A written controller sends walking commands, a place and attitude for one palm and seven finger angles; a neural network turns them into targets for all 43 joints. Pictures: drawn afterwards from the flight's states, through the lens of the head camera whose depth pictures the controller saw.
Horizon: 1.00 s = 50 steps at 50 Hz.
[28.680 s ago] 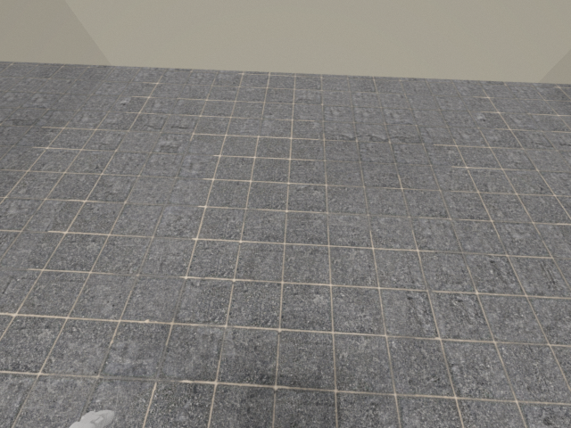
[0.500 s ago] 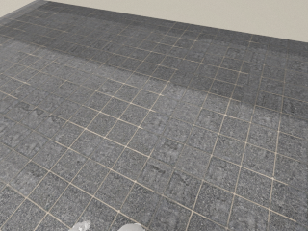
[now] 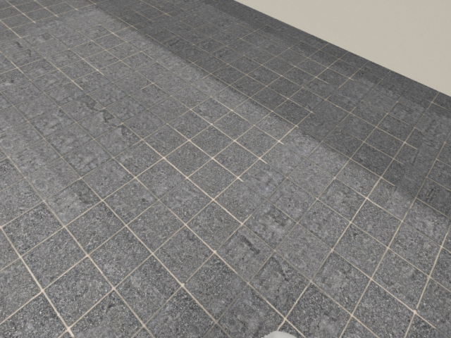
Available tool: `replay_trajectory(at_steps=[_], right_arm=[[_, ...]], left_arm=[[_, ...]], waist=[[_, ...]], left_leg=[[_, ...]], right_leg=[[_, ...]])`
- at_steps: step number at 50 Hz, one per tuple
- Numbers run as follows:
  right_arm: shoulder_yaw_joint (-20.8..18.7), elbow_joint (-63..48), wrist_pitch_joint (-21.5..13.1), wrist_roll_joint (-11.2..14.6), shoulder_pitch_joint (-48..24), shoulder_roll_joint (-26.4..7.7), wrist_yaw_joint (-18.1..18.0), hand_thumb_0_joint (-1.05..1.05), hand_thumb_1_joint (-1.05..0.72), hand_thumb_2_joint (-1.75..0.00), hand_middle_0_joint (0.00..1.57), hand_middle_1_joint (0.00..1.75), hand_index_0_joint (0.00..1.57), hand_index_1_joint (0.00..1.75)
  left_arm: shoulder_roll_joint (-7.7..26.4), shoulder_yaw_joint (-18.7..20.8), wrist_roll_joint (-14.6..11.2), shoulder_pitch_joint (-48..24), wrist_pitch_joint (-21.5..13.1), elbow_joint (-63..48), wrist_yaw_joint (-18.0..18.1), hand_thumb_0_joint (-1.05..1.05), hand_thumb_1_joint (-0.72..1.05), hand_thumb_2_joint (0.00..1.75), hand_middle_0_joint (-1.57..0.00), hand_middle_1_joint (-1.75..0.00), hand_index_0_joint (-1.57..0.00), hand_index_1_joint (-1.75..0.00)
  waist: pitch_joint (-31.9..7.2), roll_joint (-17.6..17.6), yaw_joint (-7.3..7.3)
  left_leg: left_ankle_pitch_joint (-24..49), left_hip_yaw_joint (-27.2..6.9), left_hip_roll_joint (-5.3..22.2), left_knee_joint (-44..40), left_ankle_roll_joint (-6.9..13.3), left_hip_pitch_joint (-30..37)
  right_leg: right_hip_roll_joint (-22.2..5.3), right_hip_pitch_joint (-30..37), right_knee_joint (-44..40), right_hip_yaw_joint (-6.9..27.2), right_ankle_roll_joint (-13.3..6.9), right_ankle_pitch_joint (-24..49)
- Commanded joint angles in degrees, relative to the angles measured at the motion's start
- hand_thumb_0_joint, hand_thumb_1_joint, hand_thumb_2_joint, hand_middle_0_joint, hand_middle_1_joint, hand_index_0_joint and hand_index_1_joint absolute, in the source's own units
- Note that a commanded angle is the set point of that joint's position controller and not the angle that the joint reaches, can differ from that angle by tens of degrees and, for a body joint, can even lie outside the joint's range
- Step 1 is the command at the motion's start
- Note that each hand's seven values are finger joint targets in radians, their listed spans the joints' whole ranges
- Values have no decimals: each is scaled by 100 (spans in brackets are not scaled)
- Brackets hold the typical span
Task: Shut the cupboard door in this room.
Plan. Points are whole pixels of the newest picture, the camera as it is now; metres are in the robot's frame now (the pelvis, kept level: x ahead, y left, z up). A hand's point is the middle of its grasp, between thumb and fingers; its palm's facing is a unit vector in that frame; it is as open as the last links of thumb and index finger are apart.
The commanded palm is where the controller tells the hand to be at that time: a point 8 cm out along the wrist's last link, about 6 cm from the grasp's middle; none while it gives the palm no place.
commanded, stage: turn or walk to find it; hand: left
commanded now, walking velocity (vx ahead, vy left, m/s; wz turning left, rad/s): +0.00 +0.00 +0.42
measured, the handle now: out of the picture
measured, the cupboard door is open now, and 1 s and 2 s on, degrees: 87 87 87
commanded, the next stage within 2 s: none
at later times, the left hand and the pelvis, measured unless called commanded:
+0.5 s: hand out of the picture +0.03 +0.15 -0.14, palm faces +0.23 -0.94 -0.26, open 7.3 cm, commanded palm none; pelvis -0.01 -0.05 +0.01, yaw +13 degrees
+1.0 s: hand out of the picture -0.08 +0.22 -0.17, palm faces +0.47 -0.85 -0.23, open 7.3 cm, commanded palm none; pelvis -0.03 +0.00 +0.01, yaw +25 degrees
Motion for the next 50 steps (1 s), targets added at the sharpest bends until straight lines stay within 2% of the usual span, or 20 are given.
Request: replay_trajectory(at_steps=[1, 6, 10, 12, 13, 14, 15, 16, 18, 21, 30, 33, 35, 36, 37, 38, 40, 42, 44, 50], right_arm=[[-250, -225, -117, 38, 290, -1148, -113, 0, -90, -90, 20, 30, 20, 30], [-320, -227, -76, 14, 466, -1198, -86, 0, -90, -90, 20, 30, 20, 30], [-365, -326, -28, -9, 247, -1212, -67, 0, -90, -90, 20, 30, 20, 30], [-375, -366, -15, 19, 130, -1163, -56, 0, -90, -90, 20, 30, 20, 30], [-359, -390, -25, 61, 133, -1034, -34, 0, -90, -90, 20, 30, 20, 30], [-310, -466, -41, 115, 275, -675, 3, 0, -90, -90, 20, 30, 20, 30], [-304, -626, -12, 96, 137, -596, 11, 0, -90, -90, 20, 30, 20, 30], [-359, -573, 110, 46, 96, -803, -10, 0, -90, -90, 20, 30, 20, 30], [-379, -299, 160, 30, 201, -757, 61, 0, -90, -90, 20, 30, 20, 30], [-336, -133, 179, 31, 475, -637, 121, 0, -90, -90, 20, 30, 20, 30], [-171, -264, 113, 85, -160, -487, 108, 0, -90, -90, 20, 30, 20, 30], [-138, -281, 48, 111, -47, -475, 83, 0, -90, -90, 20, 30, 20, 30], [-142, -196, 1, 95, 253, -556, 78, 0, -90, -90, 20, 30, 20, 30], [-189, -157, -46, 88, 468, -714, 91, 0, -90, -90, 20, 30, 20, 30], [-318, -194, -102, 30, 658, -1299, 70, 0, -90, -90, 20, 30, 20, 30], [-394, -170, -52, 40, 859, -1686, 37, 0, -90, -90, 20, 30, 20, 30], [-366, -73, -46, 12, 744, -1466, -101, 0, -90, -90, 20, 30, 20, 30], [-261, -205, -94, 17, 278, -1174, -121, 0, -90, -90, 20, 30, 20, 30], [-241, -222, -135, 46, 280, -1119, -116, 0, -90, -90, 20, 30, 20, 30], [-295, -172, -130, 43, 613, -1100, -109, 0, -90, -90, 20, 30, 20, 30]], left_arm=[[307, 38, -17, -184, -196, -515, -15, 0, 90, 90, -20, -30, -20, -30], [259, 5, -29, -481, -200, -693, 2, 0, 90, 90, -20, -30, -20, -30], [199, -13, -58, -280, -256, -716, 20, 0, 90, 90, -20, -30, -20, -30], [246, 8, -56, 149, -325, -627, 28, 0, 90, 90, -20, -30, -20, -30], [411, 34, -26, 365, -382, -578, 45, 0, 90, 90, -20, -30, -20, -30], [854, 117, 64, 522, -448, -576, 96, 0, 90, 90, -20, -30, -20, -30], [1151, 152, 72, 514, -434, -661, 96, 0, 90, 90, -20, -30, -20, -30], [994, 197, 22, 409, -444, -694, 139, 0, 90, 90, -20, -30, -20, -30], [660, 97, 14, -182, -427, -853, 120, 0, 90, 90, -20, -30, -20, -30], [450, 53, 33, -338, -479, -899, 128, 0, 90, 90, -20, -30, -20, -30], [833, 152, 94, 445, -433, -552, 102, 0, 90, 90, -20, -30, -20, -30], [924, 192, 96, 407, -401, -475, 93, 0, 90, 90, -20, -30, -20, -30], [919, 192, 49, 269, -368, -464, 79, 0, 90, 90, -20, -30, -20, -30], [790, 184, 13, 193, -335, -471, 68, 0, 90, 90, -20, -30, -20, -30], [472, 145, -29, 306, -287, -631, 40, 0, 90, 90, -20, -30, -20, -30], [217, 12, -3, 22, -249, -840, 32, 0, 90, 90, -20, -30, -20, -30], [289, 41, -1, -518, -157, -762, 64, 0, 90, 90, -20, -30, -20, -30], [311, 69, 8, -284, -192, -565, -14, 0, 90, 90, -20, -30, -20, -30], [320, 60, -2, -127, -202, -467, -19, 0, 90, 90, -20, -30, -20, -30], [293, 22, -17, -422, -201, -621, 21, 0, 90, 90, -20, -30, -20, -30]], waist=[[-498, 1077, -186], [-514, 1126, -323], [-593, 1258, -229], [-699, 1072, -13], [-790, 621, 90], [-964, -671, 111], [-704, -1402, 183], [-666, -1587, 194], [-210, -614, -115], [-328, -652, -229], [-567, -796, 194], [-703, -904, 119], [-784, -759, -82], [-871, -237, -242], [-992, 1275, -324], [-777, 2024, -456], [-498, 1737, -491], [-451, 1099, -212], [-576, 1024, -156], [-610, 966, -297]], left_leg=[[3627, -1118, 1334, -1049, 734, 803], [3419, -1488, 1332, -981, 836, 843], [3398, -1765, 1210, -727, 780, 397], [2886, -1754, 1005, -396, 570, -22], [2086, -1586, 730, -22, 305, -473], [473, -858, 51, 991, -90, -1426], [-1644, -476, -393, 2173, -269, -1825], [-1666, -810, -146, 3065, -234, -1707], [-852, -766, 1, 3959, -292, -1831], [-292, -524, 116, 3970, -446, -1735], [-900, 60, 152, 1836, -502, -1252], [-771, 260, 111, 949, -423, -825], [77, 391, 97, -79, -360, -66], [787, 134, 303, -821, -275, 603], [2091, -1500, 1510, -1134, 234, 1339], [3482, -2253, 2415, -1270, 887, 1187], [3227, -2029, 2025, -1225, 978, 697], [3305, -1398, 1529, -1116, 779, 707], [3653, -1097, 1312, -1083, 678, 894], [3990, -1414, 1322, -993, 816, 1150]], right_leg=[[22, -563, 286, 255, 103, 278], [175, -367, -501, 247, 121, 104], [407, 488, -1760, 108, 41, 265], [436, 1296, -2898, 45, 5, 1143], [204, 1959, -3610, 199, -34, 1759], [-1039, 2722, -3951, 1400, -411, 2331], [-2090, 2260, -4116, 2200, -1094, 2964], [-2099, 1643, -4302, 2231, -1302, 2665], [-1469, 1272, -4202, 1396, -1150, 2161], [-1168, 1387, -4110, 569, -965, 2453], [-1424, 2105, -3743, 230, -1194, 3574], [-1483, 2119, -3449, 115, -1143, 3795], [-1359, 1728, -3023, -199, -814, 3412], [-1190, 1239, -2431, -408, -550, 2864], [-474, 3, -1336, -728, -117, 1043], [-92, -662, -422, -468, 44, -1102], [-78, -791, 409, 258, 9, -605], [-41, -765, 607, 298, 44, 120], [2, -701, 619, 283, 98, 389], [86, -654, 15, 342, 195, 318]])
